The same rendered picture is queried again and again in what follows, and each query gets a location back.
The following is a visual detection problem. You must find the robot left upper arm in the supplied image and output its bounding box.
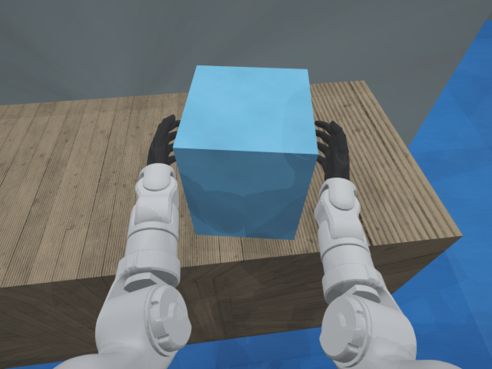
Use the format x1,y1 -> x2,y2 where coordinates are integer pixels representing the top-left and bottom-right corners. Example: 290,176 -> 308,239
53,284 -> 191,369

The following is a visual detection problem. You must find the robot left hand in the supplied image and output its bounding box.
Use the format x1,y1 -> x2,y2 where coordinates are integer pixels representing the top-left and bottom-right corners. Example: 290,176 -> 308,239
147,115 -> 181,166

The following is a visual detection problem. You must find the pedestal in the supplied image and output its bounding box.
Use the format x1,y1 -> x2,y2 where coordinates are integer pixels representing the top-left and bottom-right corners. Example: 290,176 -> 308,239
0,80 -> 463,369

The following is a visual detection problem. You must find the left robot forearm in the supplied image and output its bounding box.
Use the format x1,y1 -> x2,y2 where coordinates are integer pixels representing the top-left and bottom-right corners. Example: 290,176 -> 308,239
95,163 -> 181,346

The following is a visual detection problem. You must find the right robot forearm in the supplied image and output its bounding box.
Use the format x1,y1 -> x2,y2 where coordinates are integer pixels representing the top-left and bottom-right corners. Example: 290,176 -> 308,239
314,178 -> 403,313

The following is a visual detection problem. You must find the robot right hand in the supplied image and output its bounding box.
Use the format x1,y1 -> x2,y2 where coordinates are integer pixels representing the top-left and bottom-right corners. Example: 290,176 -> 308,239
314,121 -> 350,181

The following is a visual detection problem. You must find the carton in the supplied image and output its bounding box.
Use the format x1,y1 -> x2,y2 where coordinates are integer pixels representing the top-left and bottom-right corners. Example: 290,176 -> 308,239
173,65 -> 318,240

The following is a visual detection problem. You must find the robot right upper arm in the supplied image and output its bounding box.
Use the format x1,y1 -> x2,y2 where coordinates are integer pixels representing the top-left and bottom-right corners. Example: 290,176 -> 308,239
319,294 -> 462,369

